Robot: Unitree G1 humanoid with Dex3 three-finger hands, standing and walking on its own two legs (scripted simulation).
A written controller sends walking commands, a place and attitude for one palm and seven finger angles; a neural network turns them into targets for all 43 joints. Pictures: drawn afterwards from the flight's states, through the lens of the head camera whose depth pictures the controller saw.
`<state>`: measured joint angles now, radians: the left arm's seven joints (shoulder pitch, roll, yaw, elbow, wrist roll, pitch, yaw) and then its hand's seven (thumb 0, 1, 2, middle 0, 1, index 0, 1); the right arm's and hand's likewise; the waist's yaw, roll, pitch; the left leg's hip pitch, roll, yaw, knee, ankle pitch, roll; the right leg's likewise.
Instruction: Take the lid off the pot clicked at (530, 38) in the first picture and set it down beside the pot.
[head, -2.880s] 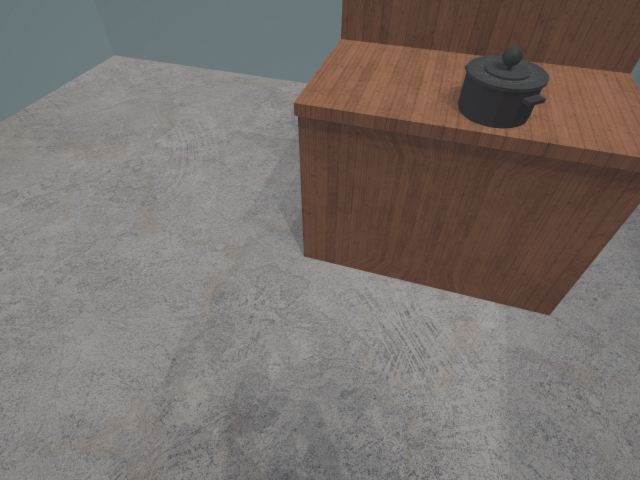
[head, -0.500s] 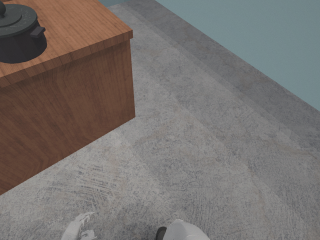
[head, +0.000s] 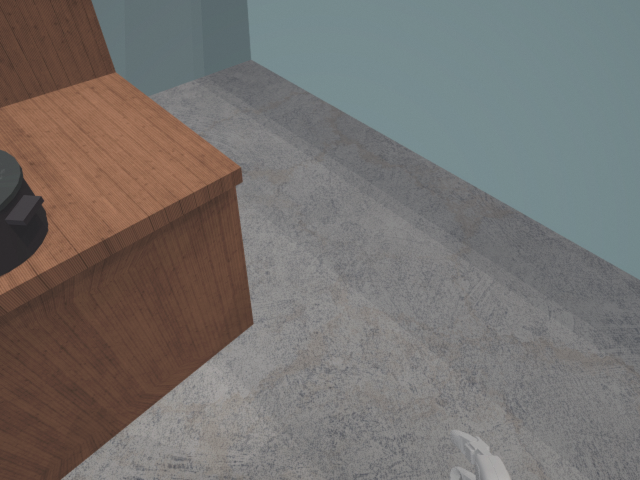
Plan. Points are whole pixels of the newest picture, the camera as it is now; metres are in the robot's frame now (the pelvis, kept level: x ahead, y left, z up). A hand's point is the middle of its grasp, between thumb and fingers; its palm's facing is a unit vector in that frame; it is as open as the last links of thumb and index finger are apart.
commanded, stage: walk to a spot facing it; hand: left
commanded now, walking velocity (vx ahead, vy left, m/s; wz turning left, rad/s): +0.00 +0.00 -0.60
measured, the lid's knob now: out of the picture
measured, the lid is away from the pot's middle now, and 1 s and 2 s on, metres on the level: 0.00 0.00 0.00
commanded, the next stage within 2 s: turn to face it in 0.12 s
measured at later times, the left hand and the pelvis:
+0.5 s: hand (265, 402) +0.25 +0.11 -0.14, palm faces -0.15 -0.96 -0.22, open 7.4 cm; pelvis +0.09 -0.04 +0.00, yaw -6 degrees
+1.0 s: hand out of the picture +0.12 +0.22 -0.16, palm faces +0.25 -0.94 -0.25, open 7.4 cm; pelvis +0.09 -0.01 +0.01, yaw +11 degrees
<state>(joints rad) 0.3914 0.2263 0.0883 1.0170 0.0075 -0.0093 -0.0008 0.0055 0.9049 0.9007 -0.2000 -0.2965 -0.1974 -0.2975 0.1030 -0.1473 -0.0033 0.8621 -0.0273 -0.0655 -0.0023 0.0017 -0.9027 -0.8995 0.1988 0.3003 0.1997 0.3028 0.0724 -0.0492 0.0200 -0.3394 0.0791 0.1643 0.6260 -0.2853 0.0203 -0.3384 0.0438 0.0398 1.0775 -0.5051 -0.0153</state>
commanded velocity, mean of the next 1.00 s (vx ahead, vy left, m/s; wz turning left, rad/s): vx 0.00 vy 0.00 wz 0.37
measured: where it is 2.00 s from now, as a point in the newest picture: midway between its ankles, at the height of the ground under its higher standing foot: outside the picture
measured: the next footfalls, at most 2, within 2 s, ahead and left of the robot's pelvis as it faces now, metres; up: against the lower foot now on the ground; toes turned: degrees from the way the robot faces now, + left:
right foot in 0.36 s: +0.15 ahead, -0.15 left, +0.00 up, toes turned -17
left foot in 0.76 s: +0.15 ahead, +0.09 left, +0.00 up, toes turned +13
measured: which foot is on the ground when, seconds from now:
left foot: down 0.00-0.36, up 0.38-0.74, down 0.76-1.00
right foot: up 0.00-0.34, down 0.36-0.76, up 0.78-1.00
